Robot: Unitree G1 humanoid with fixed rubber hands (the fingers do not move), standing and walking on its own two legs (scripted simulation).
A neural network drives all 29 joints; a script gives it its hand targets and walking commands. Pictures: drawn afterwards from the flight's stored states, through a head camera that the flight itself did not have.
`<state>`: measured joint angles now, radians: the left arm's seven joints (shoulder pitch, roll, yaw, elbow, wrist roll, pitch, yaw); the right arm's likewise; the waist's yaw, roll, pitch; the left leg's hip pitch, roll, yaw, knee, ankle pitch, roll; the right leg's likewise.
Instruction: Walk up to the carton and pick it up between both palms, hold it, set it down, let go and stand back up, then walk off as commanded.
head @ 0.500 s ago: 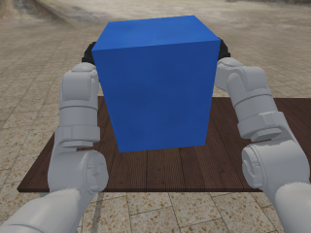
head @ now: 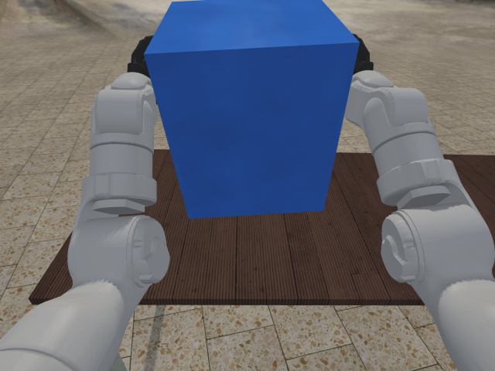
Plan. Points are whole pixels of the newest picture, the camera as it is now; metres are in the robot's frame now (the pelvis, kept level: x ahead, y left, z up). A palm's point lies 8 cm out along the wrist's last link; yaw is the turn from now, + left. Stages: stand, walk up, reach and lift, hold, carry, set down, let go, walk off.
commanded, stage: set down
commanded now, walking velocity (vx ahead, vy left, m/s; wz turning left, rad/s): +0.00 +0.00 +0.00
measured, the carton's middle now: (250, 110) +0.39 -0.01 +0.31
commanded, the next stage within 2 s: none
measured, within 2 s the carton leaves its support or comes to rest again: neither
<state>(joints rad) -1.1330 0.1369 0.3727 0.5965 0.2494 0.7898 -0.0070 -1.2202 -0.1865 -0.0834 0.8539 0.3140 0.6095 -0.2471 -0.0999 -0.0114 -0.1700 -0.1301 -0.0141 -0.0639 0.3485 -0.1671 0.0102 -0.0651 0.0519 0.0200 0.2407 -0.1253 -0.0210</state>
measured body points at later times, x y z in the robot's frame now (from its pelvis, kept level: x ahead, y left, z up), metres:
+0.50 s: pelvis +0.01 +0.00 +0.00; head -0.03 +0.04 +0.45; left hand +0.44 +0.15 +0.26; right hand +0.41 -0.16 +0.26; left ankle +0.02 +0.11 -0.75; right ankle +0.01 -0.11 -0.75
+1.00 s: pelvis +0.01 +0.01 +0.00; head -0.03 +0.04 +0.45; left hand +0.46 +0.13 +0.24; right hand +0.41 -0.17 +0.23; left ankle +0.02 +0.11 -0.75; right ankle +0.01 -0.11 -0.75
